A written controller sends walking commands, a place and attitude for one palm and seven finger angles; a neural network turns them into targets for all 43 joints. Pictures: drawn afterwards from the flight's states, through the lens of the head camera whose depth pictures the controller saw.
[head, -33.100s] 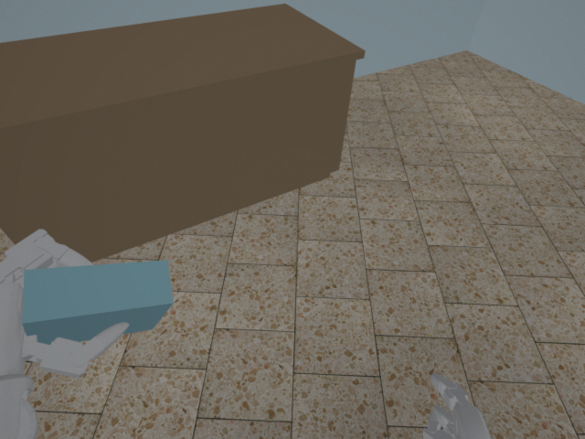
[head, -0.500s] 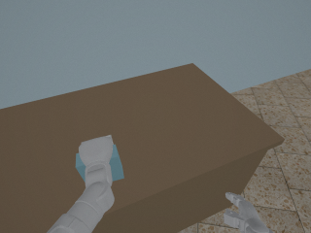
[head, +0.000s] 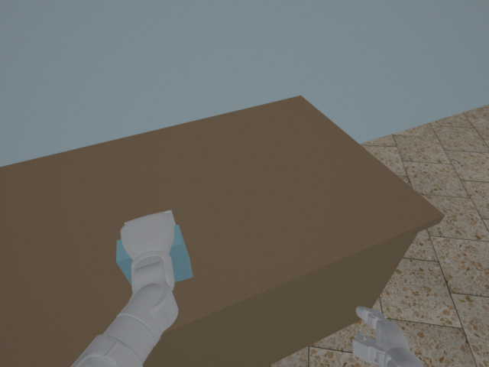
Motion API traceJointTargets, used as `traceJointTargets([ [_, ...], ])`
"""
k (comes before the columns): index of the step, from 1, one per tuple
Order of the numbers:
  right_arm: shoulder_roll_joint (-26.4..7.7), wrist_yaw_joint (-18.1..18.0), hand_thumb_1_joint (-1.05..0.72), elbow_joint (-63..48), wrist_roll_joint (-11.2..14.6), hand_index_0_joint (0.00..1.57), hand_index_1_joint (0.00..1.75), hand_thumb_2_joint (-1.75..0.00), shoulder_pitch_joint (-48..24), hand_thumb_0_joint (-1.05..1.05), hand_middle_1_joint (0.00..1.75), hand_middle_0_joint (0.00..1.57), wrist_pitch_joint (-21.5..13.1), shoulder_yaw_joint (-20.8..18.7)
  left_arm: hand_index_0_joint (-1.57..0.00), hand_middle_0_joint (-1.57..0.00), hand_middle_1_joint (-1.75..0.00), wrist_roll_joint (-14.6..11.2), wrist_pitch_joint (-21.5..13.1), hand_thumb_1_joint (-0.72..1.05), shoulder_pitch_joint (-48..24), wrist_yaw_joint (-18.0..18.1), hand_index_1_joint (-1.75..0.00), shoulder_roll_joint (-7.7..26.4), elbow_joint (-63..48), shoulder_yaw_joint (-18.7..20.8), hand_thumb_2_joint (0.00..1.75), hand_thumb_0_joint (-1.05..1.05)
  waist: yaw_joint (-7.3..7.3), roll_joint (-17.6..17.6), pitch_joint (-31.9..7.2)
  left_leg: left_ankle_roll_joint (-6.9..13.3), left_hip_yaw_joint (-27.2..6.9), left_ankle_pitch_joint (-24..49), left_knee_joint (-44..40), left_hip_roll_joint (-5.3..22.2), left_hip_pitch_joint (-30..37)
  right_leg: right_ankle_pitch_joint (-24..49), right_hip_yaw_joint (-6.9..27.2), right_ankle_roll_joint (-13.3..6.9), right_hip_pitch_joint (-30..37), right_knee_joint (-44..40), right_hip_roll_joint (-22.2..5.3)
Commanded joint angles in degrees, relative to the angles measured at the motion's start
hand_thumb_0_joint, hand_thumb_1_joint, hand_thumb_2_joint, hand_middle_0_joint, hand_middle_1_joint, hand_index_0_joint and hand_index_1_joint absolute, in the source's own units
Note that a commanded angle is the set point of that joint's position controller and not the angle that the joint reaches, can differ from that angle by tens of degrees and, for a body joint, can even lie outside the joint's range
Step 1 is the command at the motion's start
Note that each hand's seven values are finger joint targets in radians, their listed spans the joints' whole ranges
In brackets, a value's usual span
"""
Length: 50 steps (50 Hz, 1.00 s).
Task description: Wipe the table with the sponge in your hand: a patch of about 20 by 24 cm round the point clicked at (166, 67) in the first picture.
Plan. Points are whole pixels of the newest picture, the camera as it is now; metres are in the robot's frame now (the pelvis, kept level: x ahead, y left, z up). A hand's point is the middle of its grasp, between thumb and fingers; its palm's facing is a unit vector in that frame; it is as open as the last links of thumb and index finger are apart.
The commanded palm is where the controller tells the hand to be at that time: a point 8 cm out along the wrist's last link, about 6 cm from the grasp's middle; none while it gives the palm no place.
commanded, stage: wipe back along the third lane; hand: left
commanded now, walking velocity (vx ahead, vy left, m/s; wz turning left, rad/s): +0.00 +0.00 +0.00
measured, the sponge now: (159, 265) +0.30 +0.21 -0.03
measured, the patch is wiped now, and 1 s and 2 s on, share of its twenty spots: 1.00 1.00 1.00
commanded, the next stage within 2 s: slide back across to the middle lane in 0.18 s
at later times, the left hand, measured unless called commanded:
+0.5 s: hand (155, 251) +0.31 +0.21 +0.02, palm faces -0.01 -0.09 -1.00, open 9.3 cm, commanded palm +0.26 +0.21 +0.07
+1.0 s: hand (127, 264) +0.27 +0.25 +0.03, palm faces +0.01 -0.15 -0.99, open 9.3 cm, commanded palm +0.22 +0.26 +0.07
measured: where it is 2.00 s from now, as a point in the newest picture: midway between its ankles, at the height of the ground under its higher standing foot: outside the picture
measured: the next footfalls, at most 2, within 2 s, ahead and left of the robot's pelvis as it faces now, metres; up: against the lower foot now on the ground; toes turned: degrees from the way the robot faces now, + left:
none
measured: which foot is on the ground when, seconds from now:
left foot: down 0.00-1.00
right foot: down 0.00-1.00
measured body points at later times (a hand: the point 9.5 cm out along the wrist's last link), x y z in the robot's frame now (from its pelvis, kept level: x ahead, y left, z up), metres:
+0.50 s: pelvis +0.00 +0.01 +0.00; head -0.03 -0.02 +0.45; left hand +0.30 +0.21 +0.07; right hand +0.21 -0.21 -0.09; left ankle +0.01 +0.11 -0.73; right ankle -0.01 -0.08 -0.73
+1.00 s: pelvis +0.01 +0.00 +0.01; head -0.02 -0.02 +0.46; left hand +0.27 +0.25 +0.08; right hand +0.25 -0.21 -0.06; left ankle +0.01 +0.11 -0.73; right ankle -0.01 -0.08 -0.73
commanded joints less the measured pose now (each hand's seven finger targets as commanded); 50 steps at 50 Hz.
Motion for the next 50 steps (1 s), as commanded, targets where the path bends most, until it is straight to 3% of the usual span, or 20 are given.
traceJointTargets([
  [1,-5.8,0.1,-0.9,-10.4,-0.1,0.2,0.3,-0.9,-12.3,0.0,0.3,0.2,-2.9,-2.2,-1.2,-1.2,-1.6,-2.4,-0.8,0.1,-4.7,-2.0,-1.6,-1.5,-3.4,0.1,1.3,0.0,-0.11,-7.5,-8.3,1.2,-0.7,10.3,-2.2,-0.6,3.5,18.6,4.0,-0.8,5.2,-4.4,-2.4],
  [3,-5.9,-0.2,-0.9,-10.3,0.0,0.2,0.3,-0.9,-12.3,0.0,0.3,0.2,-3.0,-2.2,-1.2,-1.2,-1.6,-2.6,-0.8,0.1,-5.5,-1.9,-1.6,-0.6,-2.9,1.0,1.3,0.0,-0.35,-9.9,-7.3,1.2,-0.8,9.2,-2.4,-0.5,2.8,17.5,4.2,-0.6,4.9,-4.9,-2.3],
  [5,-6.2,-0.3,-0.9,-10.1,0.0,0.2,0.3,-0.9,-12.5,0.0,0.3,0.2,-3.0,-2.2,-1.2,-1.2,-1.6,-2.6,-0.6,0.1,-5.7,-1.9,-1.6,0.9,-3.0,2.6,1.3,0.0,0.12,-8.3,-7.2,1.0,-1.1,8.5,-2.9,-0.5,2.5,16.2,4.7,-0.8,4.6,-5.1,-2.2],
  [8,-5.8,-0.5,-0.9,-10.1,0.1,0.2,0.3,-0.9,-12.2,0.0,0.3,0.2,-3.1,-2.0,-1.2,-1.2,-1.6,-2.0,-0.3,0.1,-8.7,-2.0,-1.6,-1.3,-1.7,-0.1,1.3,0.0,-0.88,-8.1,-5.5,1.1,-0.9,6.7,-3.2,-0.4,2.7,11.9,3.8,-0.6,2.4,-5.7,-2.1],
  [10,-6.2,-0.5,-0.9,-10.0,0.0,0.2,0.3,-0.9,-12.4,0.0,0.3,0.2,-3.2,-2.1,-1.2,-1.2,-1.6,-1.8,-0.3,0.1,-8.1,-1.8,-1.6,0.6,-1.7,2.0,1.3,0.0,0.13,-6.0,-6.5,0.9,-1.2,6.9,-3.4,-0.4,2.9,11.5,4.1,-1.1,2.4,-5.5,-1.9],
  [11,-5.7,-0.4,-0.9,-10.2,0.0,0.2,0.3,-0.9,-11.9,0.0,0.3,0.2,-3.2,-2.1,-1.2,-1.2,-1.6,-1.9,-0.4,0.1,-8.8,-1.8,-1.6,-1.1,-1.8,0.3,1.3,0.0,-0.4,-5.9,-6.9,1.1,-1.0,6.9,-3.2,-0.4,3.2,11.3,3.3,-1.0,2.5,-5.1,-2.0],
  [14,-5.8,-0.8,-0.9,-9.7,0.0,0.2,0.3,-0.9,-11.8,0.0,0.3,0.2,-3.3,-2.0,-1.2,-1.2,-1.6,-1.5,-0.5,0.1,-10.7,-1.7,-1.6,-1.1,0.5,0.4,1.3,0.0,-0.92,-8.7,-6.4,1.0,-1.0,6.0,-3.1,-0.3,2.6,10.1,3.4,-0.7,1.5,-5.6,-1.9],
  [15,-6.1,-0.8,-0.9,-9.9,-0.1,0.2,0.3,-0.9,-11.9,0.0,0.3,0.2,-3.4,-2.2,-1.2,-1.2,-1.6,-1.8,-0.7,0.1,-9.4,-1.6,-1.6,1.5,-0.4,3.5,1.3,0.0,0.33,-7.9,-7.1,0.9,-1.5,6.0,-3.5,-0.3,2.5,9.8,3.8,-1.0,2.3,-5.6,-1.8],
  [19,-5.7,-0.8,-0.9,-10.8,-0.1,0.2,0.3,-0.9,-12.5,0.0,0.3,0.2,-3.6,-2.1,-1.2,-1.2,-1.6,-1.9,-1.1,0.1,-8.0,-1.4,-1.6,1.5,-4.6,3.0,1.3,0.0,0.43,-7.9,-9.3,1.2,-1.1,8.4,-3.4,-0.4,4.1,13.6,3.9,-0.7,5.3,-5.3,-2.2],
  [20,-6.0,-0.9,-0.9,-10.7,-0.2,0.2,0.3,-0.9,-12.8,0.0,0.3,0.2,-3.5,-2.2,-1.2,-1.2,-1.6,-1.9,-1.1,0.1,-7.6,-1.3,-1.6,4.6,-5.6,6.2,1.3,0.0,1.03,-7.4,-9.2,1.0,-1.7,8.6,-3.8,-0.4,4.1,13.4,4.5,-1.0,5.5,-5.5,-2.0],
  [21,-5.6,-1.0,-0.9,-10.9,-0.1,0.2,0.3,-0.9,-13.0,0.0,0.3,0.2,-3.6,-2.0,-1.2,-1.2,-1.6,-1.9,-0.8,0.1,-7.6,-1.4,-1.6,2.8,-6.0,4.0,1.3,0.0,0.52,-6.5,-8.2,1.2,-1.1,8.4,-3.9,-0.4,4.5,13.0,4.1,-0.7,5.6,-5.8,-2.2],
  [26,-5.7,-1.0,-0.9,-11.1,-0.3,0.2,0.3,-0.9,-13.9,0.0,0.3,0.2,-3.9,-1.7,-1.2,-1.2,-1.6,-1.3,-0.1,0.1,-5.5,-1.2,-1.6,7.7,-11.0,8.3,1.3,0.0,1.55,-4.5,-9.0,1.2,-1.3,10.5,-4.8,-0.6,6.1,15.6,4.8,-1.0,8.3,-6.1,-2.1],
  [27,-5.5,-0.9,-0.9,-11.4,-0.2,0.2,0.3,-0.9,-14.1,0.0,0.3,0.2,-4.1,-1.5,-1.2,-1.2,-1.6,-1.4,0.3,0.1,-3.5,-1.6,-1.6,6.8,-11.0,7.4,1.3,0.0,1.61,-6.0,-8.3,1.2,-1.3,11.1,-4.9,-0.7,6.1,16.7,4.6,-0.8,9.0,-6.3,-2.2],
  [30,-6.1,-1.0,-0.9,-11.1,-0.2,0.2,0.3,-0.9,-14.9,0.0,0.3,0.2,-4.4,-1.4,-1.2,-1.2,-1.6,-0.5,0.5,0.1,-1.5,-2.0,-1.6,10.7,-13.1,10.6,1.3,0.0,2.05,-4.7,-7.7,1.0,-1.7,11.9,-5.5,-0.7,6.8,17.5,5.8,-1.2,9.4,-6.7,-2.0],
  [31,-5.6,-0.9,-0.9,-11.5,-0.3,0.2,0.3,-0.9,-14.8,0.0,0.3,0.2,-4.6,-1.2,-1.2,-1.2,-1.6,-0.5,0.5,0.1,-0.4,-2.3,-1.6,8.8,-13.8,8.8,1.3,0.0,1.72,-4.6,-6.9,1.2,-1.4,12.4,-5.5,-0.8,7.0,18.4,5.4,-1.1,9.7,-6.6,-2.0],
  [33,-5.7,-1.1,-0.9,-11.4,-0.2,0.2,0.3,-0.9,-15.1,0.0,0.3,0.2,-4.9,-0.9,-1.2,-1.2,-1.6,-0.3,0.5,0.1,0.4,-3.0,-1.6,10.1,-14.3,9.6,1.3,0.0,1.65,-5.9,-5.9,1.1,-1.6,12.0,-5.9,-0.8,7.0,17.9,5.9,-0.9,9.7,-7.2,-2.1],
  [35,-6.2,-1.3,-0.9,-11.1,-0.4,0.2,0.3,-0.9,-15.3,0.0,0.3,0.2,-5.2,-1.1,-1.2,-1.2,-1.6,0.0,0.0,0.1,0.5,-3.2,-1.6,13.5,-15.9,12.8,1.3,0.0,2.17,-4.5,-6.8,1.1,-1.7,12.6,-6.0,-1.0,7.8,19.2,6.9,-1.2,10.7,-7.5,-2.0],
  [43,-5.8,-1.6,-0.9,-11.2,-0.7,0.2,0.3,-0.9,-15.4,0.0,0.3,0.2,-6.6,-0.9,-1.2,-1.2,-1.6,-0.1,-2.6,0.1,7.1,-4.2,-1.6,13.4,-18.3,13.5,1.3,0.0,2.21,-3.8,-5.6,1.1,-1.5,13.8,-5.8,-1.3,8.6,22.5,7.8,-1.0,11.3,-7.9,-2.4],
  [48,-6.0,-1.9,-0.9,-10.6,-1.0,0.2,0.3,-0.9,-14.9,0.0,0.3,0.2,-7.1,-1.0,-1.2,-1.2,-1.6,-0.4,-4.3,0.1,10.3,-4.1,-1.6,16.4,-19.6,17.0,1.3,0.0,2.28,-5.3,-5.6,1.0,-1.3,15.0,-5.4,-1.4,8.5,27.5,8.8,-0.8,12.8,-7.6,-2.7],
  [50,-6.4,-1.9,-0.9,-10.4,-1.2,0.2,0.3,-0.9,-15.1,0.0,0.3,0.2,-7.4,-1.2,-1.2,-1.2,-1.6,-0.4,-4.8,0.1,11.5,-4.1,-1.6,17.7,-21.0,18.3,1.3,0.0,2.68,-3.6,-5.5,1.0,-1.5,15.1,-5.3,-1.6,9.1,27.6,9.5,-1.0,12.5,-7.9,-2.8],
])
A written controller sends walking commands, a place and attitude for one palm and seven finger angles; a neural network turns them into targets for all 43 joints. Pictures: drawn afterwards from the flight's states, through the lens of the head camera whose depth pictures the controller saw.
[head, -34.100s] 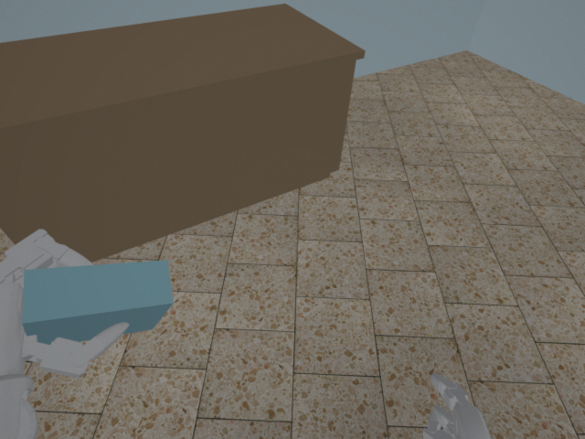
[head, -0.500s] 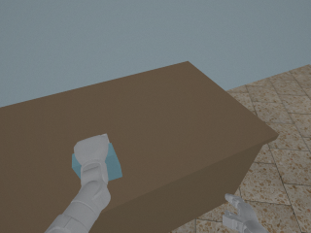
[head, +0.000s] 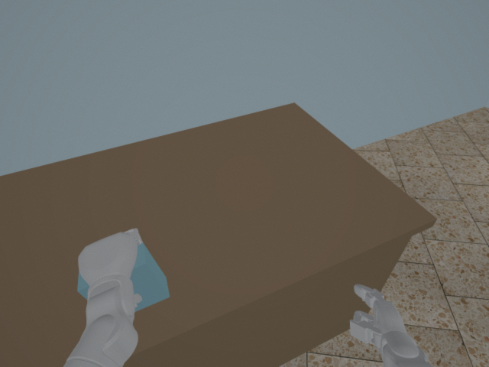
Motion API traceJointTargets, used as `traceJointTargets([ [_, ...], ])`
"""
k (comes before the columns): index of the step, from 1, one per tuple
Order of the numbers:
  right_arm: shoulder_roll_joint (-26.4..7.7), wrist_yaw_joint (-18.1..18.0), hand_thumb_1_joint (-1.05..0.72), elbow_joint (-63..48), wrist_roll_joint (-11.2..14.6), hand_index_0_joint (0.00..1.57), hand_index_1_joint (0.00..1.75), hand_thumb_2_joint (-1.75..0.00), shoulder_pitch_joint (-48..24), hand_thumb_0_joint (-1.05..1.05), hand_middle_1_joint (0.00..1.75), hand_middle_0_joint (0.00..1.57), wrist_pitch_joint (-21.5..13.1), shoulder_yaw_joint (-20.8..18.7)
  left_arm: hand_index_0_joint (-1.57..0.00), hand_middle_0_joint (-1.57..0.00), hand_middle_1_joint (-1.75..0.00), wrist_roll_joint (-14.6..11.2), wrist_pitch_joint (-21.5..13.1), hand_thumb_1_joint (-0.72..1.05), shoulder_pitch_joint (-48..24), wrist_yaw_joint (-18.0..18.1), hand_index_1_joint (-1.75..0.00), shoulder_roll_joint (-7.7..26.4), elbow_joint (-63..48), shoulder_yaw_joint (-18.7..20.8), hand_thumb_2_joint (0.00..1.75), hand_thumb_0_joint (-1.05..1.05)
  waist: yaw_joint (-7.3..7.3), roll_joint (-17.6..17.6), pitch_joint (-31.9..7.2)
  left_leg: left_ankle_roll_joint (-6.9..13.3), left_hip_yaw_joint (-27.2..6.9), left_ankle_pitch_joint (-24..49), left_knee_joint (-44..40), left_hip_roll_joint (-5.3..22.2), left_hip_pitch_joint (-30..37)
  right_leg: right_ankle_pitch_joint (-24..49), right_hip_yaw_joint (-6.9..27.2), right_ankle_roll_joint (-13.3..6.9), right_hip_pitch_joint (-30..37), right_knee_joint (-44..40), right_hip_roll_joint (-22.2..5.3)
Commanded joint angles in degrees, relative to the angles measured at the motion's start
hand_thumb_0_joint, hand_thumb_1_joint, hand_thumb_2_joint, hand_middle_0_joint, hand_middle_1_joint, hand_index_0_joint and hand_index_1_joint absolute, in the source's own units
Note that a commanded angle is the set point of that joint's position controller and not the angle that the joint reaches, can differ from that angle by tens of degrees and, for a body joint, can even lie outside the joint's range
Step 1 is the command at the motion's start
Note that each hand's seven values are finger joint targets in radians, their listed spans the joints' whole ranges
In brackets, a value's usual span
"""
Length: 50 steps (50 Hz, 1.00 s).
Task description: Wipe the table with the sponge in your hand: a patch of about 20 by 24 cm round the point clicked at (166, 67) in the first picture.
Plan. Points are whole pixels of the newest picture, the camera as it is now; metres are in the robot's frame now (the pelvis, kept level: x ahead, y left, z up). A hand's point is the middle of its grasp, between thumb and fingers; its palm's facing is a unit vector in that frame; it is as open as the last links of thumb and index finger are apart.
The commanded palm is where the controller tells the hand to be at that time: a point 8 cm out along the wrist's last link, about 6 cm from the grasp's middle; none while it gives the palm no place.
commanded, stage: wipe forward along the middle lane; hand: left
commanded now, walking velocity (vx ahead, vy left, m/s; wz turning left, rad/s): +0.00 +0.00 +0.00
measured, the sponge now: (131, 288) +0.25 +0.25 -0.02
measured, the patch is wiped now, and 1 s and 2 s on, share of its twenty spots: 1.00 1.00 1.00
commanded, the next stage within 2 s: slide back across to the first lane in 1.72 s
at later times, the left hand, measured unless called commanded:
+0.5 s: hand (116, 271) +0.26 +0.28 +0.01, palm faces -0.08 -0.07 -0.99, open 9.4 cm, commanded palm +0.25 +0.28 +0.05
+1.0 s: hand (114, 247) +0.31 +0.30 +0.01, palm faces -0.11 -0.01 -0.99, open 9.5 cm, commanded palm +0.30 +0.31 +0.04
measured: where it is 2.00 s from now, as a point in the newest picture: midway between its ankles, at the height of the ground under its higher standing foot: outside the picture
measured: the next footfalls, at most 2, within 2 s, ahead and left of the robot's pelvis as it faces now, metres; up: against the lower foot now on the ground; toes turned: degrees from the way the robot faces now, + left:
none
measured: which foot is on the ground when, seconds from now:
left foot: down 0.00-1.00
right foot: down 0.00-1.00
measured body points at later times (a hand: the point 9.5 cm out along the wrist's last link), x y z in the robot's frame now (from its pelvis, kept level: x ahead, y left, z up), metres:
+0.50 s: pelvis -0.03 +0.00 -0.01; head -0.03 -0.03 +0.44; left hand +0.26 +0.28 +0.07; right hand +0.19 -0.22 -0.11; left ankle +0.00 +0.11 -0.74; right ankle -0.01 -0.08 -0.74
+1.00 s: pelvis -0.05 -0.02 -0.02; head -0.02 -0.04 +0.43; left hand +0.31 +0.30 +0.07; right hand +0.08 -0.28 -0.15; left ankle +0.00 +0.11 -0.74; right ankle -0.01 -0.08 -0.74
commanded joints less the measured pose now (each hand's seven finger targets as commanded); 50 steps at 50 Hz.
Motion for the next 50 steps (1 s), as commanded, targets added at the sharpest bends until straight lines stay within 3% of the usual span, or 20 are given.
traceJointTargets([
  [1,-5.9,-0.2,-0.9,-10.0,-0.4,0.2,0.3,-0.9,-12.2,0.0,0.3,0.2,-3.2,-2.5,-1.2,-1.2,-1.6,0.9,1.1,0.1,-2.5,0.3,-1.6,11.3,-6.5,7.4,1.3,0.0,1.97,-3.5,-8.0,1.0,-2.9,13.6,-1.0,-2.1,1.6,25.1,6.8,-0.8,6.4,-3.0,-3.4],
  [3,-5.9,-0.3,-0.9,-9.9,-0.3,0.2,0.3,-0.9,-12.6,0.0,0.3,0.2,-3.5,-2.6,-1.2,-1.2,-1.6,1.2,1.1,0.1,-2.9,-0.1,-1.6,9.4,-6.2,5.5,1.3,0.0,1.58,-3.8,-6.5,1.1,-3.2,13.5,-1.0,-2.0,2.0,22.8,6.4,-0.9,4.4,-3.7,-3.2],
  [5,-6.3,-0.5,-0.9,-9.7,-0.5,0.2,0.3,-0.9,-12.6,0.0,0.3,0.2,-3.7,-2.9,-1.2,-1.2,-1.6,1.1,0.9,0.1,-4.0,-0.3,-1.6,10.2,-7.5,6.0,1.3,0.0,1.64,-3.5,-6.7,1.2,-3.7,13.3,-1.1,-1.8,2.8,20.8,6.6,-1.2,3.5,-4.2,-2.9],
  [7,-6.1,-1.0,-0.9,-9.1,-0.4,0.2,0.3,-0.9,-11.7,0.0,0.3,0.2,-3.7,-2.7,-1.2,-1.2,-1.6,1.4,1.0,0.1,-7.9,-0.5,-1.6,9.2,-4.1,4.8,1.3,0.0,0.58,-5.1,-5.0,1.4,-3.6,10.7,-1.5,-1.7,1.7,16.3,5.8,-0.9,1.7,-5.0,-2.7],
  [9,-6.4,-1.6,-0.9,-8.3,-0.4,0.2,0.3,-0.9,-11.2,0.0,0.3,0.2,-3.9,-2.7,-1.2,-1.2,-1.6,1.8,0.3,0.1,-10.3,-0.5,-1.6,10.9,-1.4,6.1,1.3,0.0,0.58,-5.8,-4.9,1.4,-3.8,9.0,-1.7,-1.9,0.9,13.7,6.0,-0.8,1.1,-5.3,-2.7],
  [10,-6.9,-1.9,-0.9,-8.0,-0.5,0.2,0.3,-0.9,-11.2,0.0,0.3,0.2,-4.0,-2.9,-1.2,-1.2,-1.6,2.4,-0.4,0.1,-14.0,-0.5,-1.6,12.5,-2.2,7.0,1.3,0.0,0.49,-3.5,-4.9,1.4,-3.9,8.4,-1.9,-1.8,1.5,12.3,6.6,-1.2,0.2,-5.7,-2.7],
  [11,-6.4,-2.1,-0.9,-8.2,-0.5,0.2,0.3,-0.9,-10.3,0.0,0.3,0.2,-4.0,-3.1,-1.2,-1.2,-1.6,2.7,-0.8,0.1,-15.5,-0.4,-1.6,10.4,-1.5,5.1,1.3,0.0,0.05,-2.3,-5.8,1.6,-3.5,7.9,-2.0,-1.8,1.1,11.0,5.2,-1.1,0.1,-5.0,-2.6],
  [14,-6.5,-2.7,-0.9,-7.2,-0.6,0.2,0.3,-0.9,-9.0,0.0,0.3,0.2,-4.6,-3.0,-1.2,-1.2,-1.6,3.9,-2.6,0.1,-20.0,-0.2,-1.6,11.0,4.6,5.5,1.3,0.0,-0.37,-4.3,-4.6,1.5,-3.6,5.0,-1.9,-1.9,-0.6,6.2,5.0,-1.0,-2.4,-5.5,-2.5],
  [15,-6.9,-2.9,-0.9,-6.7,-0.8,0.2,0.3,-0.9,-8.3,0.0,0.3,0.2,-4.6,-3.3,-1.2,-1.2,-1.6,4.3,-3.6,0.1,-22.8,0.0,-1.6,13.4,4.9,7.4,1.3,0.0,-0.41,-3.8,-5.1,1.5,-3.8,4.0,-1.9,-1.9,-0.5,4.8,5.5,-1.3,-3.0,-5.6,-2.3],
  [19,-6.6,-3.3,-0.9,-6.4,-0.8,0.2,0.3,-0.9,-6.4,0.0,0.3,0.2,-5.0,-3.7,-1.2,-1.2,-1.6,5.2,-6.4,0.1,-26.1,1.0,-1.6,11.1,10.2,6.1,1.3,0.0,-1.22,-6.2,-6.9,1.6,-3.6,2.7,-0.7,-1.8,-2.7,3.8,4.7,-0.9,-4.5,-4.5,-2.5],
  [20,-6.9,-3.4,-0.9,-6.1,-0.9,0.2,0.3,-0.9,-5.9,0.0,0.3,0.2,-5.1,-3.9,-1.2,-1.2,-1.6,5.2,-7.0,0.1,-27.0,1.3,-1.6,13.2,10.9,8.2,1.3,0.0,-0.8,-5.7,-7.8,1.5,-3.7,2.4,-0.6,-1.9,-3.0,3.5,5.3,-1.1,-4.4,-4.4,-2.4],
  [23,-6.9,-3.5,-0.9,-5.9,-0.6,0.2,0.3,-0.9,-4.4,0.0,0.3,0.2,-5.1,-4.0,-1.2,-1.2,-1.6,4.7,-7.7,0.1,-28.8,2.2,-1.6,11.7,15.7,6.9,1.3,0.0,-1.75,-8.2,-7.5,1.6,-3.3,0.8,0.4,-1.8,-5.9,2.5,4.3,-0.4,-5.5,-3.7,-2.6],
  [25,-7.5,-3.7,-0.9,-5.2,-0.6,0.2,0.3,-0.9,-3.8,0.0,0.3,0.2,-4.9,-3.9,-1.2,-1.2,-1.6,4.5,-7.9,0.1,-31.2,2.7,-1.6,15.9,18.4,10.1,1.3,0.0,-1.55,-7.6,-7.5,1.5,-3.4,-0.6,0.6,-1.9,-7.5,0.9,5.7,-0.4,-5.6,-4.0,-2.8],
  [28,-7.3,-3.9,-0.9,-5.2,-0.4,0.2,0.3,-0.9,-2.6,0.0,0.3,0.2,-4.8,-3.8,-1.2,-1.2,-1.6,4.4,-8.7,0.1,-33.1,2.9,-1.6,14.6,22.7,8.4,1.3,0.0,-2.6,-7.9,-7.1,1.6,-2.9,-2.3,1.6,-1.9,-10.0,-1.6,5.1,0.3,-7.0,-3.8,-3.2],
  [32,-7.5,-3.9,-0.9,-4.6,-0.3,0.2,0.3,-0.9,-0.1,0.0,0.3,0.2,-5.0,-3.9,-1.2,-1.2,-1.6,4.9,-10.2,0.1,-38.7,3.2,-1.6,16.6,27.5,8.9,1.3,0.0,-3.54,-6.3,-7.1,1.7,-2.8,-5.0,2.8,-1.8,-12.4,-5.8,4.5,0.5,-9.6,-3.1,-3.3],
  [33,-7.7,-3.8,-0.9,-4.5,-0.4,0.2,0.3,-0.9,0.7,0.0,0.3,0.2,-5.1,-4.1,-1.2,-1.2,-1.6,4.9,-11.0,0.1,-39.9,3.3,-1.6,16.3,28.7,8.5,1.3,0.0,-4.11,-7.3,-7.1,1.8,-2.8,-5.0,3.3,-1.5,-13.1,-5.1,4.5,0.6,-10.0,-2.8,-3.4],
  [34,-7.8,-3.8,-0.9,-4.4,-0.4,0.2,0.3,-0.9,1.3,0.0,0.3,0.2,-5.1,-4.3,-1.2,-1.2,-1.6,4.8,-11.6,0.1,-38.7,3.5,-1.6,17.4,30.3,10.0,1.3,0.0,-3.65,-8.2,-7.9,1.9,-2.8,-4.6,3.8,-1.5,-13.9,-4.6,4.8,0.6,-9.6,-2.6,-3.4],
  [36,-7.7,-3.5,-0.9,-4.5,-0.4,0.2,0.3,-0.9,2.9,0.0,0.3,0.2,-5.3,-4.5,-1.2,-1.2,-1.6,4.6,-12.8,0.1,-39.8,3.7,-1.6,17.5,31.4,9.9,1.3,0.0,-3.84,-7.3,-9.7,1.9,-2.5,-4.4,4.4,-1.4,-14.8,-3.9,4.5,0.8,-9.1,-1.6,-3.5],
  [39,-8.1,-3.4,-0.9,-4.0,-0.4,0.2,0.3,-0.9,4.2,0.0,0.3,0.2,-5.5,-4.6,-1.2,-1.2,-1.6,4.8,-14.4,0.1,-42.8,4.3,-1.6,18.5,34.4,10.2,1.3,0.0,-4.97,-8.9,-8.3,2.0,-2.4,-6.0,6.0,-1.2,-17.7,-5.5,5.8,1.1,-10.9,-1.9,-3.8],
  [50,-8.8,-2.7,-0.9,-3.0,-0.2,0.2,0.3,-0.9,8.3,0.0,0.3,0.2,-6.3,-5.0,-1.2,-1.2,-1.6,4.3,-16.5,0.1,-50.3,5.5,-1.6,27.3,40.6,14.6,1.3,0.0,-6.36,-7.4,-11.5,2.0,-2.7,-7.0,9.7,-0.8,-25.2,-7.2,9.4,1.1,-9.0,-1.4,-4.5],
])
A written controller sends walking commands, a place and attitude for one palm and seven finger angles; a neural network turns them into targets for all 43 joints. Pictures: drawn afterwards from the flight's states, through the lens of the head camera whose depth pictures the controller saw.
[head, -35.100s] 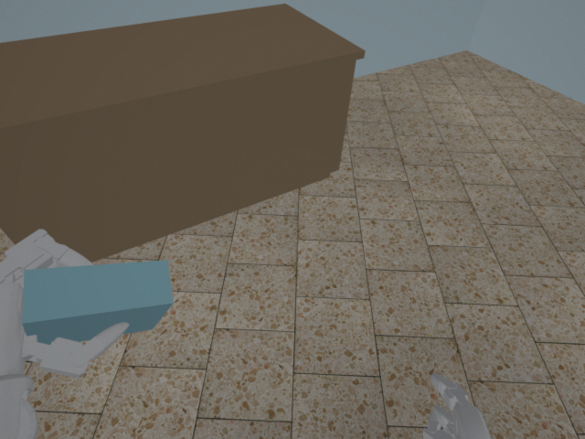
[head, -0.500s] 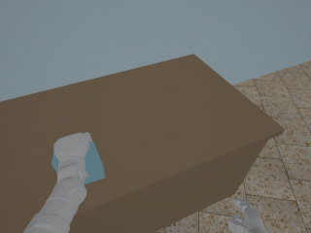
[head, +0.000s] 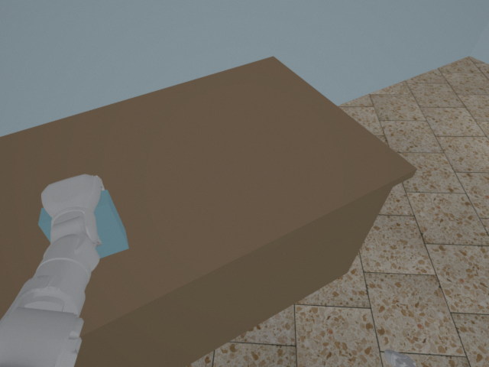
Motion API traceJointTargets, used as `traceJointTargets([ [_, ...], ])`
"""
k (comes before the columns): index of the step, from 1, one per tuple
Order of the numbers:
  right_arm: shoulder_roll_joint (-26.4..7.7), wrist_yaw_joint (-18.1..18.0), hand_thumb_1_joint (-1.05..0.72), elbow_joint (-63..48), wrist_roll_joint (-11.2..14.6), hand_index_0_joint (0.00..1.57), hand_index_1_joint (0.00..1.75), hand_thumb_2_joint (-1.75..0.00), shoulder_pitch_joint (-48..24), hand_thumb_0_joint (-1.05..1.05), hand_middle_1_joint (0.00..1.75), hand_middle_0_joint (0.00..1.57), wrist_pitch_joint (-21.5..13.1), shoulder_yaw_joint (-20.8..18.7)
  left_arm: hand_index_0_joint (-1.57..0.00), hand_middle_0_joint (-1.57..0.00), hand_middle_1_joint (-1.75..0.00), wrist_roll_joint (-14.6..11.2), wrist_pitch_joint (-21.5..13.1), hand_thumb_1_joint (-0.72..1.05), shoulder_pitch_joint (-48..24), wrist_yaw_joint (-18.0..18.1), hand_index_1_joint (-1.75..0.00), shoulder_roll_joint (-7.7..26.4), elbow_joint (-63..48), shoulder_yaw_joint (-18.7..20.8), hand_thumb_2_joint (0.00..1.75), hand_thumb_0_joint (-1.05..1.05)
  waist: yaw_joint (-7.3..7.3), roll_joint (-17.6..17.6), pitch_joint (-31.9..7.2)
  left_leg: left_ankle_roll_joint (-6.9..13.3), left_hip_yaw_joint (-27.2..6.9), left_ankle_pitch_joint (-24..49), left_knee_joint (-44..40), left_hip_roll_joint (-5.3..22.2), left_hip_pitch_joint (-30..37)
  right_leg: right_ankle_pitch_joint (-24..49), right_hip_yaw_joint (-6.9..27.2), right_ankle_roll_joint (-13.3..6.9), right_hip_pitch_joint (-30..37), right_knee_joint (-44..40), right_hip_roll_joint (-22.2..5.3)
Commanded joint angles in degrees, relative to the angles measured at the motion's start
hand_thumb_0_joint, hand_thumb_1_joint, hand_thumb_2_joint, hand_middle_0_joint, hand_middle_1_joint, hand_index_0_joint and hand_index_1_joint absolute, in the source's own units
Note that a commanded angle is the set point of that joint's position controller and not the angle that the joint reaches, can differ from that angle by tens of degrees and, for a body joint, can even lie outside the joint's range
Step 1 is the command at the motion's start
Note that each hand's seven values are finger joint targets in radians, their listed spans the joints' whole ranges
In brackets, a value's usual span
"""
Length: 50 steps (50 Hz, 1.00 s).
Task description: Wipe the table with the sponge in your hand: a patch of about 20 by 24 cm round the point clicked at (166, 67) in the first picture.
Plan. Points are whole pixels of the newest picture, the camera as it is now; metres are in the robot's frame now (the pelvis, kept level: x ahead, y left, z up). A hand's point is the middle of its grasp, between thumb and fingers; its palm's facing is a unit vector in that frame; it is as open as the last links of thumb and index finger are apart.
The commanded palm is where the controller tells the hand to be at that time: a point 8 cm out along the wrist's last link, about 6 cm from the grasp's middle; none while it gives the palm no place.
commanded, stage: wipe forward along the middle lane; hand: left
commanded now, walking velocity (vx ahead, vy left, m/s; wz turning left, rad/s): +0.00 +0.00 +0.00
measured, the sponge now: (91, 236) +0.35 +0.32 -0.01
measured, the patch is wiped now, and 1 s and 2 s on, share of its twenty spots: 1.00 1.00 1.00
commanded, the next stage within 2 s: slide back across to the first lane in 0.72 s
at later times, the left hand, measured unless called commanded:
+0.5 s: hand (78, 192) +0.42 +0.35 +0.04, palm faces -0.14 -0.01 -0.99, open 9.5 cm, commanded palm +0.41 +0.35 +0.07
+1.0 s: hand (69, 178) +0.46 +0.39 +0.03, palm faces -0.12 -0.04 -0.99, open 9.5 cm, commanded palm +0.43 +0.39 +0.08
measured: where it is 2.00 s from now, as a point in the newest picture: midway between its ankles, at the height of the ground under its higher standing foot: outside the picture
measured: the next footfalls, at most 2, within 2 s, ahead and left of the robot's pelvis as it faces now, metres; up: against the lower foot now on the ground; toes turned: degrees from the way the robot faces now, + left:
none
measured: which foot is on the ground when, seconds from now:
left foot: down 0.00-1.00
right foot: down 0.00-1.00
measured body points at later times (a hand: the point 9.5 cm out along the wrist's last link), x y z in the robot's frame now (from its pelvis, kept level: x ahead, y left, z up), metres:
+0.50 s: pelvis +0.01 +0.01 -0.01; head +0.07 +0.00 +0.44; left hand +0.42 +0.35 +0.09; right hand +0.09 -0.26 -0.14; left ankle +0.05 +0.12 -0.71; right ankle +0.04 -0.06 -0.71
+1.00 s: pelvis +0.03 +0.05 +0.00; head +0.10 +0.06 +0.44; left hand +0.46 +0.39 +0.09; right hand +0.08 -0.22 -0.13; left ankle +0.05 +0.13 -0.71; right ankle +0.04 -0.06 -0.71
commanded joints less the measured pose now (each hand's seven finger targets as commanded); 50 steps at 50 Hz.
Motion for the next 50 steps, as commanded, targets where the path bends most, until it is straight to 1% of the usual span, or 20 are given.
traceJointTargets([
  [1,-7.3,-0.2,-0.9,-7.2,0.0,0.2,0.3,-0.9,-3.0,0.0,0.3,0.2,-2.5,-2.2,-1.2,-1.2,-1.6,1.9,0.7,0.1,-19.4,3.3,-1.6,18.8,-1.4,4.0,1.3,0.0,-2.44,-7.1,-8.8,1.8,1.2,-7.1,-2.1,-1.3,-4.9,-10.0,12.1,2.6,9.9,-11.3,-6.1],
  [3,-7.4,-0.2,-0.9,-7.2,0.0,0.2,0.3,-0.9,-2.4,0.0,0.3,0.2,-2.9,-2.0,-1.2,-1.2,-1.6,2.0,0.4,0.1,-21.3,3.1,-1.6,19.4,0.1,3.8,1.3,0.0,-2.96,-6.4,-7.8,1.6,0.9,-8.2,-1.2,-1.0,-6.7,-12.4,13.6,2.4,9.2,-11.7,-6.7],
  [6,-7.5,0.0,-0.9,-7.1,-0.1,0.2,0.3,-0.9,-0.7,0.0,0.3,0.2,-3.1,-2.2,-1.2,-1.2,-1.6,2.2,-0.4,0.1,-20.9,2.8,-1.6,20.7,1.4,4.7,1.3,0.0,-2.88,-6.8,-11.9,1.8,0.9,-5.8,-0.5,-0.8,-7.0,-6.1,12.7,2.5,11.5,-9.7,-6.4],
  [9,-7.7,0.3,-0.9,-7.4,0.0,0.2,0.3,-0.9,-0.2,0.0,0.3,0.2,-3.2,-2.0,-1.2,-1.2,-1.6,1.8,-1.0,0.1,-19.9,2.4,-1.6,21.8,2.2,5.2,1.3,0.0,-2.76,-6.5,-12.3,1.7,0.9,-6.2,0.0,-0.8,-8.9,-4.8,14.3,2.4,12.6,-9.8,-6.8],
  [10,-7.6,0.4,-0.9,-7.2,0.0,0.2,0.3,-0.9,-0.1,0.0,0.3,0.2,-3.4,-2.1,-1.2,-1.2,-1.6,2.0,-1.4,0.1,-21.5,2.2,-1.6,22.1,1.8,5.6,1.3,0.0,-2.95,-5.0,-13.0,1.8,0.7,-5.3,0.0,-0.7,-8.2,-3.3,13.7,2.2,12.2,-9.2,-6.5],
  [14,-8.1,0.5,-0.9,-7.1,0.0,0.2,0.3,-0.9,1.0,0.0,0.3,0.2,-3.5,-2.0,-1.2,-1.2,-1.6,2.7,-1.7,0.1,-21.6,2.3,-1.6,23.3,3.5,5.9,1.3,0.0,-3.6,-6.0,-11.3,1.9,1.0,-6.5,0.5,-0.5,-9.6,-4.2,13.6,2.4,10.6,-9.4,-6.5],
  [16,-8.4,0.6,-0.9,-6.6,-0.3,0.2,0.3,-0.9,2.3,0.0,0.3,0.2,-3.5,-2.2,-1.2,-1.2,-1.6,3.2,-2.2,0.1,-21.6,2.6,-1.6,25.4,4.2,7.5,1.3,0.0,-3.17,-6.4,-13.3,2.0,1.0,-4.9,0.8,-0.5,-9.7,-0.8,12.2,2.4,11.5,-7.9,-6.0],
  [18,-8.4,0.7,-0.9,-6.6,-0.2,0.2,0.3,-0.9,2.6,0.0,0.3,0.2,-3.6,-2.1,-1.2,-1.2,-1.6,3.5,-2.1,0.1,-23.3,2.6,-1.6,24.5,4.3,6.1,1.3,0.0,-4.2,-6.8,-12.1,2.0,1.2,-5.6,0.7,-0.4,-9.8,-1.1,11.8,2.6,10.2,-8.2,-6.0],
  [20,-8.5,0.8,-0.9,-6.3,-0.2,0.2,0.3,-0.9,2.7,0.0,0.3,0.2,-3.6,-2.2,-1.2,-1.2,-1.6,2.9,-2.2,0.1,-23.8,2.6,-1.6,25.9,4.3,7.7,1.3,0.0,-3.67,-5.4,-14.0,2.1,1.3,-4.4,0.8,-0.4,-9.3,0.7,11.8,2.4,11.0,-7.8,-5.8],
  [23,-8.7,0.8,-0.9,-6.3,-0.1,0.2,0.3,-0.9,3.5,0.0,0.3,0.2,-3.6,-1.9,-1.2,-1.2,-1.6,2.9,-1.7,0.1,-25.3,2.2,-1.6,26.6,5.9,7.0,1.3,0.0,-4.52,-6.7,-13.4,2.2,1.7,-4.8,0.7,-0.3,-9.6,0.8,11.1,3.0,10.9,-8.0,-5.9],
  [25,-8.7,0.8,-0.9,-6.0,-0.1,0.2,0.3,-0.9,3.6,0.0,0.3,0.2,-3.6,-1.8,-1.2,-1.2,-1.6,3.3,-1.7,0.1,-27.5,1.8,-1.6,27.5,5.8,7.2,1.3,0.0,-4.55,-4.4,-14.2,2.2,1.6,-3.9,0.3,-0.3,-8.5,2.3,9.9,2.7,10.2,-7.4,-5.5],
  [26,-8.9,0.7,-0.9,-5.8,-0.2,0.2,0.3,-0.9,4.5,0.0,0.3,0.2,-3.5,-1.9,-1.2,-1.2,-1.6,3.9,-1.6,0.1,-27.5,1.6,-1.6,28.1,6.8,7.1,1.3,0.0,-4.83,-4.7,-14.3,2.4,1.7,-3.8,0.4,-0.2,-8.4,2.3,9.2,2.9,9.9,-7.1,-5.4],
  [31,-8.8,0.9,-0.9,-5.9,-0.5,0.2,0.3,-0.9,5.9,0.0,0.3,0.2,-3.3,-1.9,-1.2,-1.2,-1.6,5.0,-2.1,0.1,-27.4,0.8,-1.6,26.6,7.4,5.9,1.3,0.0,-4.76,-2.2,-15.5,2.5,1.5,-0.9,-0.3,-0.2,-4.2,4.5,6.0,2.6,6.9,-6.1,-4.3],
  [33,-9.1,0.9,-0.9,-6.0,-0.5,0.2,0.3,-0.9,6.3,0.0,0.3,0.2,-3.1,-1.9,-1.2,-1.2,-1.6,5.0,-2.1,0.1,-28.9,0.8,-1.6,28.0,7.5,6.6,1.3,0.0,-5.18,-3.8,-15.5,2.4,1.4,-1.2,-0.4,-0.1,-4.5,3.9,5.6,2.8,6.6,-6.2,-4.2],
  [35,-8.9,0.9,-0.9,-5.7,-0.6,0.2,0.3,-0.9,6.4,0.0,0.3,0.2,-3.3,-2.0,-1.2,-1.2,-1.6,4.8,-2.5,0.1,-30.9,0.9,-1.6,26.9,7.4,6.2,1.3,0.0,-5.63,-2.9,-15.1,2.5,1.2,-0.6,-0.5,0.2,-3.4,4.1,4.8,2.7,4.8,-5.9,-3.9],
  [40,-9.2,1.3,-0.9,-5.3,-1.0,0.2,0.3,-0.9,7.7,0.0,0.3,0.2,-2.8,-2.3,-1.2,-1.2,-1.6,5.2,-2.6,0.1,-30.0,1.0,-1.6,26.7,8.8,6.5,1.3,0.0,-5.17,-2.8,-16.9,2.3,0.2,3.0,-0.7,0.4,-0.3,5.8,3.1,2.2,3.0,-4.9,-3.3],
  [41,-9.0,1.4,-0.9,-5.3,-1.0,0.2,0.3,-0.9,8.1,0.0,0.3,0.2,-2.8,-2.4,-1.2,-1.2,-1.6,5.3,-2.6,0.1,-30.0,1.0,-1.6,24.7,8.8,4.6,1.3,0.0,-5.49,-1.4,-16.6,2.3,0.3,3.8,-0.6,0.5,0.8,6.2,2.7,2.3,2.1,-4.7,-3.2],
  [42,-9.0,1.6,-0.9,-5.5,-1.0,0.2,0.3,-0.9,8.3,0.0,0.3,0.2,-2.7,-2.6,-1.2,-1.2,-1.6,5.3,-2.4,0.1,-28.0,1.0,-1.6,25.5,8.5,6.0,1.3,0.0,-4.25,-1.4,-17.7,2.1,0.0,4.4,-0.9,0.4,1.4,5.9,2.3,2.1,2.8,-4.7,-3.1],
  [45,-9.0,1.6,-0.9,-5.9,-1.0,0.2,0.3,-0.9,7.2,0.0,0.3,0.2,-2.3,-2.7,-1.2,-1.2,-1.6,4.6,-2.7,0.1,-28.6,1.3,-1.6,26.7,5.2,7.7,1.3,0.0,-3.68,-1.1,-19.4,2.1,-0.7,7.3,-1.8,0.7,4.5,7.0,1.9,1.9,3.8,-4.6,-2.9],
  [50,-8.9,2.0,-0.9,-6.1,-1.0,0.2,0.3,-0.9,5.8,0.0,0.3,0.2,-2.1,-2.8,-1.2,-1.2,-1.6,4.6,-2.4,0.1,-27.5,2.0,-1.6,27.6,1.9,8.9,1.3,0.0,-2.46,1.0,-18.9,1.9,-1.7,9.8,-3.6,0.8,8.6,6.1,1.1,1.5,4.3,-5.4,-2.8],
])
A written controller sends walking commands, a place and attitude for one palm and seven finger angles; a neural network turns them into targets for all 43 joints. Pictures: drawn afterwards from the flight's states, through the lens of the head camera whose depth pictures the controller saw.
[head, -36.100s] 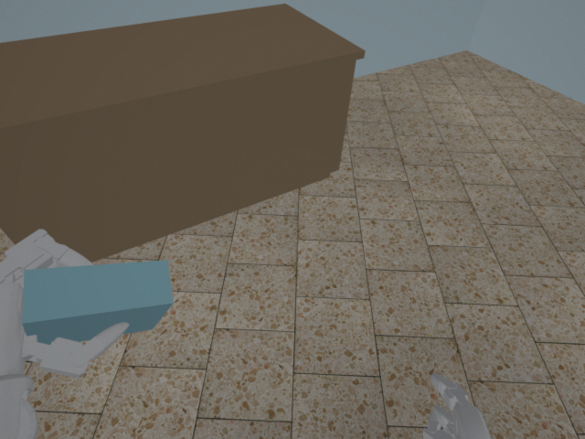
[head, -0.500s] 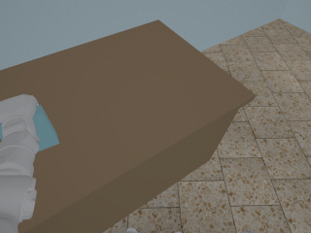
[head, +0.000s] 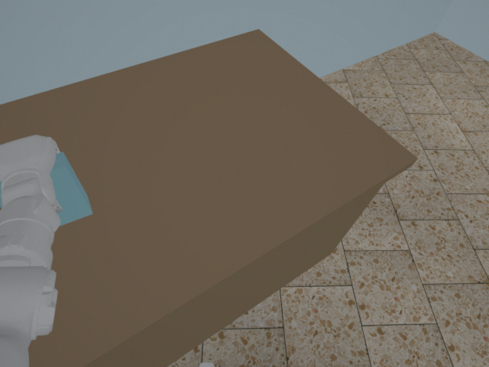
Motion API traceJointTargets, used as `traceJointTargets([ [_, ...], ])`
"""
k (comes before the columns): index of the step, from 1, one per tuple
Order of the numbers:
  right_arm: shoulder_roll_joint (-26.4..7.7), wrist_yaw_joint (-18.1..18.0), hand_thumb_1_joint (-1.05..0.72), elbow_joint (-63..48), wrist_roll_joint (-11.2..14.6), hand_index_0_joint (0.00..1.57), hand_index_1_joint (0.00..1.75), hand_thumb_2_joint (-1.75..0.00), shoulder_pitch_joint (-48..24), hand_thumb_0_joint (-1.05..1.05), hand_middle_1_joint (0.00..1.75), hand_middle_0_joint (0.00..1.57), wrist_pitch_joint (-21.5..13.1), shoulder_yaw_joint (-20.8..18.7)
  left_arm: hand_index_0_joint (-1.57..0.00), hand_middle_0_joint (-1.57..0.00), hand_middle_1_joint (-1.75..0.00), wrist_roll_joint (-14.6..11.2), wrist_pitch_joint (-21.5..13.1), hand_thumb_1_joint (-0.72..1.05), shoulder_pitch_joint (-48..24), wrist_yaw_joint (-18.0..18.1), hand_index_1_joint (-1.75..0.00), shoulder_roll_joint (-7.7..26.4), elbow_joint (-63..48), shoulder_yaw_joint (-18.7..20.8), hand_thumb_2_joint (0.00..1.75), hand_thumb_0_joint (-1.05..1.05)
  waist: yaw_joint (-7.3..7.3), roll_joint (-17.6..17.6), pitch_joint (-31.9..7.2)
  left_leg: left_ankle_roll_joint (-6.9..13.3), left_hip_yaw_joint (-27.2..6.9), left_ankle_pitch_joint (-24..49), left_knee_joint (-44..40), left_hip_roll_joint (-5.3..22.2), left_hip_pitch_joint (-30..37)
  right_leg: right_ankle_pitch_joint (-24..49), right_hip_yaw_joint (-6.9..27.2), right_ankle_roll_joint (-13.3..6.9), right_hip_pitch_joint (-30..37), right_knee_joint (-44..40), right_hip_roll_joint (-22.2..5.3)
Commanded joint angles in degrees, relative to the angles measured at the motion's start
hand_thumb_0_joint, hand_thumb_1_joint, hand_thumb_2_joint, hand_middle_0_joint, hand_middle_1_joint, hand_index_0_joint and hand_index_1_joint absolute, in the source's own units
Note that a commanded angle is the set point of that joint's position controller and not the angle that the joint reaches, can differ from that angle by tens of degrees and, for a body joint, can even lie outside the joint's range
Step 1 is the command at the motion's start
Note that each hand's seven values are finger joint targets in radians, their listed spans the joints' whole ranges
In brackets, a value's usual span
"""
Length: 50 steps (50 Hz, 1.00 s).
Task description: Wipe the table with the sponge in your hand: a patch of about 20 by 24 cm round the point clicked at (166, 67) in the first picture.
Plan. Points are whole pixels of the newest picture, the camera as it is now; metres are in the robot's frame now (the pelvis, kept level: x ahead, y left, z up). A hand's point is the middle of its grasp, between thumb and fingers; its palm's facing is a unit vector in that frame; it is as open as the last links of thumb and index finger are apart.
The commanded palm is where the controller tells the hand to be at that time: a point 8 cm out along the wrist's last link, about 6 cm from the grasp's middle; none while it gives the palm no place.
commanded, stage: slide back across to the first lane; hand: left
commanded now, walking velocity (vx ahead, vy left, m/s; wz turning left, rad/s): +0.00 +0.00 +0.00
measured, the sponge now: (50, 203) +0.40 +0.35 -0.01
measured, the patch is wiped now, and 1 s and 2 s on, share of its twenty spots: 1.00 1.00 1.00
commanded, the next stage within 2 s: wipe back along the first lane in 0.50 s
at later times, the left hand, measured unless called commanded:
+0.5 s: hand (7, 190) +0.39 +0.40 +0.04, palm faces -0.09 -0.06 -0.99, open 9.5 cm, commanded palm +0.35 +0.39 +0.09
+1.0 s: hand out of the picture +0.35 +0.40 +0.04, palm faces -0.08 -0.03 -1.00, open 9.4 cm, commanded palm +0.32 +0.37 +0.07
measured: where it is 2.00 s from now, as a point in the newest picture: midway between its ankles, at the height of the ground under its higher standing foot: outside the picture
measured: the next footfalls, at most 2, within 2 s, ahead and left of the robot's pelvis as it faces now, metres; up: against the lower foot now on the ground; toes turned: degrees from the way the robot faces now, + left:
none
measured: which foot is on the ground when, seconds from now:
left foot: down 0.00-1.00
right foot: down 0.00-1.00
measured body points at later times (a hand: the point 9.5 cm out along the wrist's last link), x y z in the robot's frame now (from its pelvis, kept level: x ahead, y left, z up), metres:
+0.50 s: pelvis +0.02 +0.02 +0.01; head +0.07 +0.04 +0.46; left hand +0.39 +0.40 +0.10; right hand +0.14 -0.24 -0.10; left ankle +0.02 +0.07 -0.71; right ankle +0.01 -0.11 -0.71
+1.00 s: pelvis +0.03 +0.02 +0.02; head +0.06 +0.03 +0.46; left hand +0.35 +0.40 +0.09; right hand +0.17 -0.23 -0.10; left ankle +0.02 +0.07 -0.71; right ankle +0.01 -0.11 -0.71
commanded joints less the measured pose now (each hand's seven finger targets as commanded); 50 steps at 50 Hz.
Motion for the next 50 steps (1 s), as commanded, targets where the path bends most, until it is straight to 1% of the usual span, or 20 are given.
traceJointTargets([
  [1,-10.0,-0.2,-0.9,-5.3,-0.3,0.2,0.3,-0.9,0.9,0.0,0.3,0.2,-1.4,-3.6,-1.2,-1.2,-1.6,1.6,1.7,0.1,-14.0,3.4,-1.6,18.9,-7.4,3.1,1.3,0.0,1.53,0.6,-16.6,-0.2,-2.2,12.1,-6.3,2.5,15.4,7.2,-1.4,-2.2,9.3,-4.7,-2.1],
  [6,-9.9,0.6,-0.9,-5.9,-0.3,0.2,0.3,-0.9,-0.7,0.0,0.3,0.2,-0.8,-3.4,-1.2,-1.2,-1.6,2.3,2.6,0.1,-10.7,3.2,-1.6,17.7,-7.4,2.6,1.3,0.0,2.68,2.2,-14.1,-0.8,-2.7,13.4,-7.7,2.5,16.9,6.7,-2.0,-2.7,9.3,-5.1,-2.2],
  [10,-9.8,1.0,-0.9,-6.8,-0.4,0.2,0.3,-0.9,-2.3,0.0,0.3,0.2,-0.2,-3.4,-1.2,-1.2,-1.6,1.7,2.7,0.1,-7.7,3.0,-1.6,19.5,-8.9,5.4,1.3,0.0,4.51,1.7,-15.4,-1.2,-3.0,16.2,-8.3,2.5,17.6,8.9,-1.6,-3.1,12.3,-5.3,-2.4],
  [12,-9.6,1.2,-0.9,-7.2,-0.4,0.2,0.3,-0.9,-2.2,0.0,0.3,0.2,0.3,-3.5,-1.2,-1.2,-1.6,2.1,3.0,0.1,-6.5,2.8,-1.6,17.4,-9.1,3.6,1.3,0.0,4.19,2.1,-14.4,-1.3,-2.8,16.9,-8.3,2.3,18.2,9.4,-2.0,-3.0,12.1,-5.4,-2.4],
  [16,-10.0,1.2,-0.9,-7.3,-0.5,0.2,0.3,-0.9,-2.9,0.0,0.3,0.2,1.2,-3.4,-1.2,-1.2,-1.6,1.9,3.0,0.1,-4.4,2.2,-1.6,20.9,-9.7,6.6,1.3,0.0,5.2,1.3,-14.8,-1.4,-2.8,19.2,-8.7,2.0,18.5,12.2,-1.5,-3.2,15.4,-5.9,-2.6],
  [19,-9.8,1.2,-0.9,-7.6,-0.3,0.2,0.3,-0.9,-3.6,0.0,0.3,0.2,1.6,-3.6,-1.2,-1.2,-1.6,2.2,3.0,0.1,-3.3,1.4,-1.6,18.7,-10.5,4.7,1.3,0.0,4.78,1.3,-13.7,-1.6,-2.6,19.7,-9.2,2.1,19.3,12.6,-1.7,-3.2,15.3,-6.6,-2.7],
  [21,-10.0,1.1,-0.9,-7.7,-0.3,0.2,0.3,-0.9,-3.6,0.0,0.3,0.2,1.8,-3.7,-1.2,-1.2,-1.6,1.7,2.2,0.1,-2.5,0.7,-1.6,20.0,-11.9,6.0,1.3,0.0,5.25,2.1,-14.4,-1.7,-3.1,22.1,-9.2,2.2,21.2,13.7,-1.6,-3.4,15.9,-6.8,-2.6],
  [22,-9.9,0.9,-0.9,-8.0,-0.2,0.2,0.3,-0.9,-3.7,0.0,0.3,0.2,1.8,-3.8,-1.2,-1.2,-1.6,1.4,1.7,0.1,-3.6,0.2,-1.6,18.1,-13.1,4.0,1.3,0.0,4.17,2.0,-14.1,-1.7,-3.0,21.4,-9.3,2.3,21.5,13.2,-1.7,-3.2,15.3,-7.2,-2.7],
  [23,-10.1,0.8,-0.9,-7.8,-0.3,0.2,0.3,-0.9,-3.5,0.0,0.3,0.2,1.8,-4.0,-1.2,-1.2,-1.6,1.9,1.2,0.1,-2.9,-0.1,-1.6,19.2,-12.7,5.1,1.3,0.0,4.34,0.9,-13.6,-1.5,-3.1,21.9,-9.2,2.3,21.3,13.7,-1.6,-3.2,15.4,-7.4,-2.7],
  [25,-9.9,0.7,-0.9,-8.0,-0.4,0.2,0.3,-0.9,-4.1,0.0,0.3,0.2,1.9,-3.9,-1.2,-1.2,-1.6,1.7,-0.1,0.1,-1.5,-0.7,-1.6,19.2,-14.8,5.7,1.3,0.0,5.18,3.0,-15.2,-2.0,-3.4,26.2,-9.2,2.5,22.8,16.1,-1.3,-3.6,16.3,-7.3,-2.8],
  [30,-9.9,0.5,-0.9,-7.9,-0.4,0.2,0.3,-0.9,-4.5,0.0,0.3,0.2,2.0,-4.4,-1.2,-1.2,-1.6,0.8,-2.1,0.1,-0.6,-1.2,-1.6,17.3,-18.9,4.7,1.3,0.0,4.36,3.6,-14.0,-2.0,-3.7,27.4,-8.9,2.8,24.9,15.7,-1.3,-3.7,14.7,-8.1,-2.6],
  [32,-9.8,0.4,-0.9,-7.4,-0.3,0.2,0.3,-0.9,-4.0,0.0,0.3,0.2,2.2,-4.5,-1.2,-1.2,-1.6,1.0,-2.0,0.1,1.2,-1.2,-1.6,14.2,-18.0,2.1,1.3,0.0,3.53,2.9,-13.0,-2.1,-3.8,26.0,-8.8,2.8,25.5,14.1,-2.0,-3.4,13.2,-8.0,-2.5],
  [37,-9.3,0.6,-0.9,-8.0,-0.1,0.2,0.3,-0.9,-5.4,0.0,0.3,0.2,2.1,-4.7,-1.2,-1.2,-1.6,-1.1,-1.8,0.1,5.4,-0.9,-1.6,11.1,-23.0,1.2,1.3,0.0,4.6,4.9,-15.4,-3.0,-4.7,30.0,-8.9,3.3,28.3,14.4,-2.1,-3.6,13.8,-7.8,-2.5],
  [40,-9.3,0.6,-0.9,-8.3,0.0,0.2,0.3,-0.9,-7.1,0.0,0.3,0.2,2.1,-4.5,-1.2,-1.2,-1.6,-3.2,-0.8,0.1,9.2,-0.7,-1.6,9.5,-24.4,2.0,1.3,0.0,5.19,2.7,-14.2,-3.0,-4.8,30.1,-9.6,3.5,27.6,15.1,-1.7,-3.6,14.8,-8.3,-2.5],
  [42,-9.4,0.6,-0.9,-8.1,0.1,0.2,0.3,-0.9,-6.9,0.0,0.3,0.2,2.3,-4.4,-1.2,-1.2,-1.6,-3.4,0.4,0.1,9.4,-0.7,-1.6,7.8,-23.4,-0.1,1.3,0.0,4.07,0.0,-12.0,-2.7,-4.9,25.1,-10.0,3.3,26.3,12.9,-2.3,-3.3,14.3,-8.6,-2.4],
  [43,-9.5,0.5,-0.9,-8.2,0.1,0.2,0.3,-0.9,-7.1,0.0,0.3,0.2,2.4,-4.4,-1.2,-1.2,-1.6,-3.6,1.0,0.1,10.9,-0.7,-1.6,8.1,-22.6,0.6,1.3,0.0,4.57,-1.0,-11.6,-2.4,-4.5,23.4,-10.4,3.0,25.3,12.6,-2.1,-3.3,15.1,-8.8,-2.5],
  [45,-9.3,0.4,-0.9,-8.8,0.3,0.2,0.3,-0.9,-8.7,0.0,0.3,0.2,2.3,-3.8,-1.2,-1.2,-1.6,-4.2,1.3,0.1,11.1,-1.1,-1.6,7.2,-24.6,0.0,1.3,0.0,5.31,1.3,-11.0,-2.8,-4.8,23.7,-11.3,3.0,25.1,12.5,-1.7,-3.8,15.7,-8.9,-2.7],
  [47,-9.3,0.3,-0.9,-8.5,0.4,0.2,0.3,-0.9,-8.0,0.0,0.3,0.2,2.5,-3.8,-1.2,-1.2,-1.6,-3.4,2.4,0.1,11.9,-1.5,-1.6,6.1,-22.1,-1.6,1.3,0.0,4.38,-1.0,-8.8,-2.6,-4.9,20.5,-11.4,2.8,24.2,10.3,-2.3,-3.6,14.6,-9.2,-2.6],
  [49,-9.2,0.2,-0.9,-8.7,0.3,0.2,0.3,-0.9,-8.5,0.0,0.3,0.2,2.6,-3.6,-1.2,-1.2,-1.6,-3.2,2.7,0.1,12.1,-1.8,-1.6,4.9,-22.4,-2.6,1.3,0.0,4.55,-1.2,-8.8,-2.2,-4.2,18.4,-11.8,2.5,23.7,10.1,-1.8,-3.6,15.2,-9.6,-2.8],
  [50,-9.2,0.1,-0.9,-8.9,0.4,0.2,0.3,-0.9,-9.1,0.0,0.3,0.2,2.4,-3.5,-1.2,-1.2,-1.6,-3.7,2.4,0.1,13.5,-1.9,-1.6,6.7,-23.6,-0.1,1.3,0.0,5.87,0.3,-9.9,-2.5,-4.7,20.0,-12.2,2.6,24.2,10.6,-1.4,-4.0,16.1,-9.5,-2.8],
])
